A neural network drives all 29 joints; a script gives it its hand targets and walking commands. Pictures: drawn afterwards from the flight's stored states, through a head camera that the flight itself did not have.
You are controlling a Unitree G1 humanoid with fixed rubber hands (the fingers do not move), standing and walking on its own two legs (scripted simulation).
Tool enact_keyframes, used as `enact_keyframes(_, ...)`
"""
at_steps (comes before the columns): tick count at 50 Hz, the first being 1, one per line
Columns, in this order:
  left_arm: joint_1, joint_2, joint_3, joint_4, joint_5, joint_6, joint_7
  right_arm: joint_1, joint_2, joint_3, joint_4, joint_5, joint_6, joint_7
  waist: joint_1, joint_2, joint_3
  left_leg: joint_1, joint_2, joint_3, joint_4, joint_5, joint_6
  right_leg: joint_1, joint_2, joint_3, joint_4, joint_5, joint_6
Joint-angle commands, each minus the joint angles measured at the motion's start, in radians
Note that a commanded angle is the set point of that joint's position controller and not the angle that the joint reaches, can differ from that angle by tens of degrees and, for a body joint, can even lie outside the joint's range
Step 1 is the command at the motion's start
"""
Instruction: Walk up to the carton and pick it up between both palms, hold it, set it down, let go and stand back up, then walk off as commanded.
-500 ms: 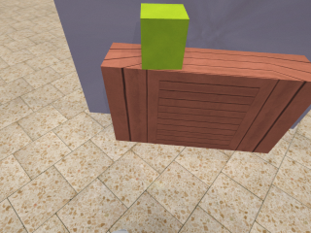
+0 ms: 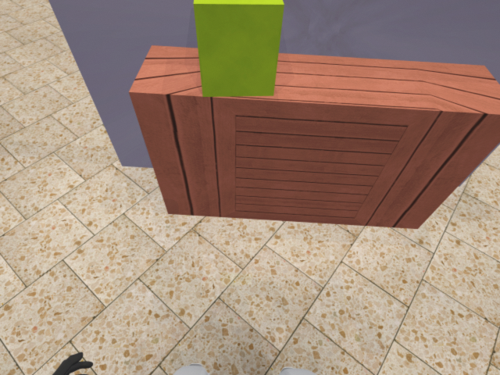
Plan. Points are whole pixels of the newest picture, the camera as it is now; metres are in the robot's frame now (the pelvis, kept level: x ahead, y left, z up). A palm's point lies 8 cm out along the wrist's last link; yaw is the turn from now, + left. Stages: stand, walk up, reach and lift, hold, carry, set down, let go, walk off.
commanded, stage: walk off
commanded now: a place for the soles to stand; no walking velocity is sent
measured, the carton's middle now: (236, 37) +0.96 +0.03 +0.05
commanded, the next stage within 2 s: stand in 0.50 s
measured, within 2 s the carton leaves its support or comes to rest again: neither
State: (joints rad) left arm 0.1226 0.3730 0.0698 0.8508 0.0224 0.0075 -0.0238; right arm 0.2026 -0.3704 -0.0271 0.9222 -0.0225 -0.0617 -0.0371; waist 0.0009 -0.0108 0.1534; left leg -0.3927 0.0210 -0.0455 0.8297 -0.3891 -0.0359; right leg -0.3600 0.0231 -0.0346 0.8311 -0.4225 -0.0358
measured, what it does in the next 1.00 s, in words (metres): stands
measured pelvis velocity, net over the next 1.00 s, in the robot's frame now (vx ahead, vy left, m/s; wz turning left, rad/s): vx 0.00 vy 0.01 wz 0.00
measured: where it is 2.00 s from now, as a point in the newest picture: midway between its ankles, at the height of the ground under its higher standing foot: outside the picture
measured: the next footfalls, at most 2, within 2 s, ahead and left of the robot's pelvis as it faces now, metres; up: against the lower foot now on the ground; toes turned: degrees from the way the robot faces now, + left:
none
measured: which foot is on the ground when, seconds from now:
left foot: down 0.00-1.00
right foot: down 0.00-1.00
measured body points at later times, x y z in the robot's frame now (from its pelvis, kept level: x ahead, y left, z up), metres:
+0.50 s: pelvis +0.00 -0.01 +0.00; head +0.03 +0.01 +0.45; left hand +0.11 +0.30 -0.12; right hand +0.08 -0.33 -0.10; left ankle +0.03 +0.13 -0.70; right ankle +0.02 -0.10 -0.70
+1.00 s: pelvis +0.00 +0.01 +0.04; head +0.00 +0.00 +0.49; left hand +0.10 +0.30 -0.08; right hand +0.10 -0.27 -0.09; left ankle +0.03 +0.13 -0.70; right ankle +0.02 -0.10 -0.70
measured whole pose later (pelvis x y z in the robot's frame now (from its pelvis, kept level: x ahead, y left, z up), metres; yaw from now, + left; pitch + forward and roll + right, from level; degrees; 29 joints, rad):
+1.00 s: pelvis +0.00 +0.01 +0.04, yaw +0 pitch -3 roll +0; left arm 0.06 0.32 0.03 1.16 0.00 -0.02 -0.02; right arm 0.09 -0.30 0.00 1.11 -0.01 -0.03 0.00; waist 0.01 0.02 0.04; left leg -0.15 -0.01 -0.02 0.38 -0.17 0.00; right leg -0.14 0.01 -0.02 0.39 -0.20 -0.02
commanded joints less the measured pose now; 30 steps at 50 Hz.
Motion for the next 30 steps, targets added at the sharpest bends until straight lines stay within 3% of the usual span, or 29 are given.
enact_keyframes(1, 0.057, 0.288, 0.079, -0.084, 0.012, -0.034, 0.015, -0.024, -0.248, -0.069, -0.074, 0.013, -0.011, -0.02, 0.044, -0.053, -0.242, 0.017, -0.021, -0.006, 0.005, 0.214, 0.083, 0.137, -0.238, 0.33, -0.309, 0.385, -0.126)
enact_keyframes(2, 0.055, 0.283, 0.065, -0.08, 0.013, -0.032, 0.019, -0.034, -0.241, -0.068, -0.063, 0.021, -0.011, -0.019, 0.027, -0.075, -0.202, 0.006, -0.041, 0.026, 0.005, 0.036, 0.075, 0.107, -0.28, 0.368, -0.358, 0.427, -0.149)
enact_keyframes(3, 0.036, 0.285, 0.064, -0.077, 0.018, -0.033, 0.015, -0.012, -0.244, -0.071, -0.063, 0.019, -0.01, -0.018, 0.021, -0.096, -0.186, -0.004, -0.034, 0.034, 0.004, -0.08, 0.079, 0.116, -0.293, 0.354, -0.338, 0.482, -0.17)
enact_keyframes(4, 0.013, 0.275, 0.057, -0.068, 0.015, -0.031, 0.014, -0.004, -0.246, -0.066, -0.039, 0.02, -0.014, -0.015, -0.005, -0.065, -0.182, 0.028, -0.008, 0.039, -0.046, -0.06, 0.08, 0.111, -0.277, 0.344, -0.315, 0.518, -0.161)
enact_keyframes(5, -0.004, 0.286, 0.058, -0.082, 0.016, -0.026, 0.017, 0.035, -0.264, -0.074, -0.048, 0.02, -0.015, -0.014, -0.01, -0.075, -0.212, 0.083, -0.009, 0.012, -0.078, 0.034, 0.085, 0.084, -0.263, 0.312, -0.275, 0.496, -0.151)
enact_keyframes(6, -0.041, 0.268, 0.054, -0.1, 0.014, -0.024, 0.017, 0.074, -0.258, -0.076, -0.032, 0.013, -0.021, -0.016, -0.037, -0.068, -0.172, 0.136, 0.036, 0.007, -0.2, 0.109, 0.086, 0.049, -0.221, 0.223, -0.235, 0.489, -0.091)
enact_keyframes(7, -0.072, 0.241, 0.049, -0.102, 0.01, -0.02, 0.013, 0.079, -0.28, -0.083, -0.026, 0.011, -0.025, -0.014, -0.042, 0.009, -0.179, 0.158, 0.099, -0.138, -0.218, 0.234, 0.115, 0.003, -0.131, 0.167, -0.185, 0.382, -0.045)
enact_keyframes(8, -0.065, 0.229, 0.05, -0.105, -0.001, -0.018, 0.015, 0.072, -0.308, -0.085, -0.029, 0.002, -0.03, -0.015, -0.024, 0.066, -0.197, 0.172, 0.17, -0.264, -0.248, 0.313, 0.178, 0.001, -0.09, 0.113, -0.089, 0.356, -0.016)
enact_keyframes(9, -0.043, 0.239, 0.054, -0.093, -0.005, -0.017, 0.018, 0.052, -0.319, -0.083, -0.036, 0.004, -0.032, -0.015, -0.018, 0.075, -0.213, 0.17, 0.217, -0.323, -0.26, 0.359, 0.225, 0.001, -0.058, 0.092, -0.029, 0.3, -0.001)
enact_keyframes(10, -0.047, 0.239, 0.058, -0.093, -0.003, -0.018, 0.021, 0.072, -0.316, -0.086, -0.036, 0.005, -0.031, -0.017, -0.019, 0.097, -0.22, 0.15, 0.228, -0.338, -0.248, 0.423, 0.243, 0.021, -0.07, 0.103, -0.021, 0.282, -0.001)
enact_keyframes(12, -0.009, 0.241, 0.064, -0.101, -0.002, -0.019, 0.015, 0.056, -0.323, -0.084, -0.057, 0.005, -0.024, -0.018, 0.009, 0.07, -0.221, 0.12, 0.193, -0.281, -0.215, 0.453, 0.213, 0.074, -0.068, 0.09, -0.124, 0.253, -0.023)
enact_keyframes(13, -0.003, 0.241, 0.056, -0.092, 0.002, -0.022, 0.014, -0.005, -0.29, -0.078, -0.052, 0.006, -0.022, -0.016, 0.024, 0.06, -0.248, 0.073, 0.148, -0.211, -0.19, 0.376, 0.175, 0.128, -0.098, 0.145, -0.171, 0.279, -0.045)
enact_keyframes(14, 0.022, 0.277, 0.074, -0.083, 0.017, -0.022, 0.015, -0.013, -0.277, -0.078, -0.058, 0.011, -0.016, -0.019, 0.039, -0.021, -0.227, -0.001, 0.062, -0.12, -0.093, 0.291, 0.133, 0.166, -0.17, 0.226, -0.256, 0.338, -0.07)
enact_keyframes(15, 0.054, 0.29, 0.072, -0.078, 0.016, -0.026, 0.015, -0.061, -0.252, -0.071, -0.075, 0.021, -0.009, -0.017, 0.052, -0.079, -0.221, -0.004, -0.041, 0.0, 0.015, 0.149, 0.082, 0.15, -0.252, 0.35, -0.353, 0.389, -0.12)
enact_keyframes(16, 0.082, 0.295, 0.079, -0.068, 0.022, -0.025, 0.013, -0.026, -0.25, -0.074, -0.068, 0.017, -0.003, -0.023, 0.054, -0.111, -0.224, -0.078, -0.092, 0.002, 0.053, -0.118, 0.067, 0.211, -0.327, 0.45, -0.392, 0.467, -0.166)
enact_keyframes(17, 0.075, 0.299, 0.077, -0.079, 0.026, -0.033, 0.013, -0.017, -0.255, -0.071, -0.078, 0.026, -0.003, -0.021, 0.054, -0.1, -0.201, -0.107, -0.077, -0.013, 0.117, -0.256, 0.072, 0.223, -0.357, 0.45, -0.388, 0.482, -0.194)
enact_keyframes(18, 0.034, 0.284, 0.071, -0.1, 0.028, -0.03, 0.017, 0.009, -0.257, -0.071, -0.058, 0.021, -0.005, -0.021, 0.037, -0.108, -0.176, -0.085, -0.042, -0.015, 0.085, -0.246, 0.08, 0.192, -0.364, 0.43, -0.372, 0.42, -0.2)
enact_keyframes(19, -0.013, 0.256, 0.058, -0.09, 0.022, -0.024, 0.02, 0.023, -0.251, -0.065, -0.032, 0.027, -0.012, -0.019, 0.008, -0.075, -0.146, -0.043, -0.025, 0.01, 0.004, -0.175, 0.084, 0.154, -0.322, 0.376, -0.336, 0.515, -0.192)
enact_keyframes(20, -0.035, 0.256, 0.053, -0.089, 0.017, -0.016, 0.017, 0.073, -0.246, -0.066, -0.037, 0.023, -0.022, -0.02, -0.022, -0.103, -0.134, 0.058, -0.002, 0.025, -0.169, -0.061, 0.087, 0.098, -0.269, 0.303, -0.299, 0.541, -0.148)
enact_keyframes(21, -0.086, 0.234, 0.041, -0.107, 0.005, -0.008, 0.011, 0.083, -0.27, -0.074, -0.026, 0.016, -0.03, -0.018, -0.052, -0.093, -0.154, 0.173, 0.078, -0.056, -0.253, 0.133, 0.095, 0.003, -0.179, 0.177, -0.233, 0.436, -0.093)
enact_keyframes(22, -0.056, 0.192, 0.034, -0.094, -0.004, -0.013, 0.013, 0.065, -0.287, -0.081, -0.056, -0.008, -0.031, -0.007, -0.032, 0.037, -0.181, 0.184, 0.136, -0.283, -0.321, 0.13, 0.145, -0.046, -0.096, 0.119, -0.146, 0.26, -0.032)
enact_keyframes(23, -0.042, 0.199, 0.039, -0.08, -0.019, -0.005, 0.014, 0.046, -0.329, -0.084, -0.04, -0.009, -0.032, -0.005, -0.017, 0.123, -0.175, 0.15, 0.233, -0.409, -0.347, 0.183, 0.239, -0.033, -0.032, 0.072, -0.05, 0.104, 0.01)
enact_keyframes(24, -0.03, 0.211, 0.046, -0.062, -0.016, -0.011, 0.018, 0.036, -0.32, -0.078, -0.042, -0.006, -0.029, -0.001, -0.011, 0.131, -0.171, 0.107, 0.267, -0.42, -0.348, 0.259, 0.289, 0.002, -0.031, 0.062, -0.017, -0.03, 0.011)
enact_keyframes(25, -0.014, 0.218, 0.048, -0.055, -0.005, -0.021, 0.02, 0.019, -0.326, -0.08, -0.042, -0.004, -0.029, -0.005, 0.002, 0.131, -0.18, 0.105, 0.265, -0.428, -0.309, 0.297, 0.298, 0.013, -0.034, 0.096, -0.022, 0.01, 0.019)
enact_keyframes(26, 0.027, 0.147, 0.028, 0.013, -0.019, -0.045, 0.016, -0.121, -0.247, -0.051, -0.051, 0.007, -0.017, 0.007, 0.055, 0.216, -0.155, 0.014, 0.209, -0.338, -0.302, 0.261, 0.228, 0.107, -0.085, 0.143, -0.193, 0.069, 0.002)
enact_keyframes(27, 0.048, 0.178, 0.031, 0.04, -0.014, -0.056, 0.017, -0.151, -0.212, -0.039, -0.071, 0.018, -0.006, 0.009, 0.053, 0.167, -0.152, -0.02, 0.12, -0.167, -0.256, 0.203, 0.132, 0.153, -0.132, 0.192, -0.341, 0.134, -0.012)
enact_keyframes(28, 0.056, 0.259, 0.052, 0.075, -0.001, -0.059, 0.018, -0.094, -0.225, -0.045, -0.038, 0.019, 0.006, 0.014, 0.026, 0.03, -0.15, -0.023, 0.034, -0.051, -0.111, 0.136, 0.06, 0.189, -0.222, 0.357, -0.455, 0.155, -0.033)
enact_keyframes(29, 0.01, 0.283, 0.048, 0.074, 0.0, -0.067, 0.021, -0.037, -0.197, -0.036, -0.019, 0.023, 0.022, 0.012, -0.01, -0.032, -0.127, 0.004, 0.029, -0.029, -0.108, 0.092, 0.048, 0.155, -0.275, 0.418, -0.443, 0.256, -0.092)
enact_keyframes(30, -0.014, 0.294, 0.043, 0.098, -0.003, -0.071, 0.023, -0.024, -0.232, -0.042, 0.002, 0.028, 0.031, 0.012, -0.025, -0.016, -0.119, 0.015, 0.02, -0.036, -0.119, -0.053, 0.052, 0.14, -0.304, 0.433, -0.461, 0.311, -0.111)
